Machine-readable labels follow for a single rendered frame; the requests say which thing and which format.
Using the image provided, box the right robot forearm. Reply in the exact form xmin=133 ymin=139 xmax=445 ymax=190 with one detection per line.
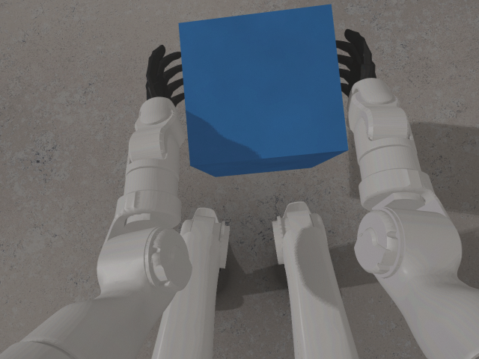
xmin=347 ymin=78 xmax=463 ymax=262

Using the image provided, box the left robot hand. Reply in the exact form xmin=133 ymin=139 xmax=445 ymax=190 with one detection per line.
xmin=146 ymin=45 xmax=185 ymax=107

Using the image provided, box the robot right shin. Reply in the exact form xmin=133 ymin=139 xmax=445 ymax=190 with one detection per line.
xmin=283 ymin=201 xmax=328 ymax=244

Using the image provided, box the carton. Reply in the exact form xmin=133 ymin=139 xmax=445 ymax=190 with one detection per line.
xmin=179 ymin=4 xmax=348 ymax=177

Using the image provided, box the robot left upper arm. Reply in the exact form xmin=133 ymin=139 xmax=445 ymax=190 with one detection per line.
xmin=0 ymin=226 xmax=192 ymax=359

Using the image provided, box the robot right upper arm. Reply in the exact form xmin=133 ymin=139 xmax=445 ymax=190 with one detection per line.
xmin=354 ymin=207 xmax=479 ymax=359

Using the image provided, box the right robot hand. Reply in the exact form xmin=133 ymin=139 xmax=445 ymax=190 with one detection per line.
xmin=336 ymin=29 xmax=376 ymax=98

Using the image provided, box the left robot forearm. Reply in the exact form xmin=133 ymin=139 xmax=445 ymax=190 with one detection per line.
xmin=97 ymin=96 xmax=186 ymax=282

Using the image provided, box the right robot thigh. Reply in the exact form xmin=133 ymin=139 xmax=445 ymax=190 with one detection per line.
xmin=272 ymin=209 xmax=359 ymax=359

